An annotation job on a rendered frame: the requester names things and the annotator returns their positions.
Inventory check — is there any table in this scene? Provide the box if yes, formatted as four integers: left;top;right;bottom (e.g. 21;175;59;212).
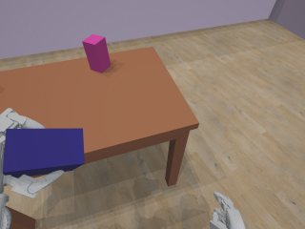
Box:
0;47;199;229

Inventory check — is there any robot left hand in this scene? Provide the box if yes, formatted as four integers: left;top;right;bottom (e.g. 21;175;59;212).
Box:
0;108;65;198

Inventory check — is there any robot left forearm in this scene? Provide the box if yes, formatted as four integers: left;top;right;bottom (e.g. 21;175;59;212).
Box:
0;193;12;229

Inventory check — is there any robot right hand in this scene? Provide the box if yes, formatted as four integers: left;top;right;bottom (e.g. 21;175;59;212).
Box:
210;192;246;229

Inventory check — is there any sponge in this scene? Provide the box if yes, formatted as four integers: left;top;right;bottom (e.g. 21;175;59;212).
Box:
2;128;85;177

